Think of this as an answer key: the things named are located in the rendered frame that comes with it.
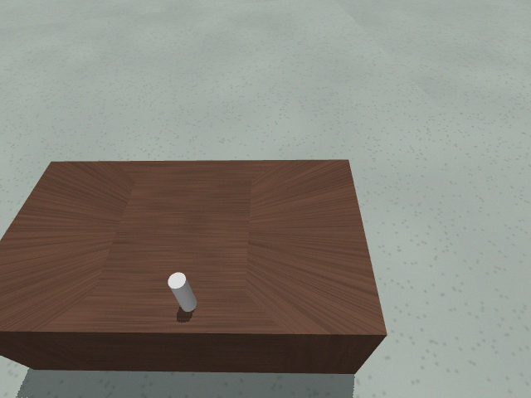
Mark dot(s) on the can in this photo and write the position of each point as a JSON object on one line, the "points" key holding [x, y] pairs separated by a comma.
{"points": [[182, 291]]}

